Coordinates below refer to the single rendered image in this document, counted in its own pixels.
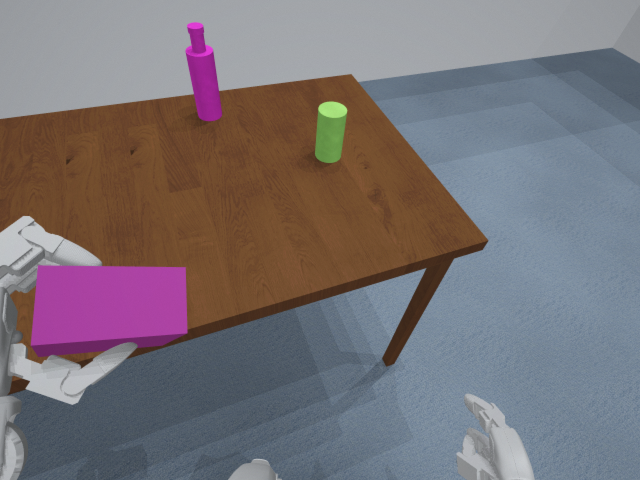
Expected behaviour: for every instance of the robot left forearm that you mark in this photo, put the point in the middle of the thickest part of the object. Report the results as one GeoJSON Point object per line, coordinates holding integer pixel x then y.
{"type": "Point", "coordinates": [13, 443]}

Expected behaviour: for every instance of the sponge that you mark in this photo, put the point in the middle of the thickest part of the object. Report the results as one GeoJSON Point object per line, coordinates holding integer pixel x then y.
{"type": "Point", "coordinates": [82, 309]}

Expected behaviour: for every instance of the table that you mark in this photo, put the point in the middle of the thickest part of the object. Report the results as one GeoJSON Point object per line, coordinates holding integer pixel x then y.
{"type": "Point", "coordinates": [261, 225]}

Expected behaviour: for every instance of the robot right hand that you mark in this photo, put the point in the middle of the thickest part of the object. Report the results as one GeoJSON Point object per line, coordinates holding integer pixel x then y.
{"type": "Point", "coordinates": [502, 456]}

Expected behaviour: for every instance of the robot left hand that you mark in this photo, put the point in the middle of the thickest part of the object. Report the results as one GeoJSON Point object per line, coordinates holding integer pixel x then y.
{"type": "Point", "coordinates": [23, 246]}

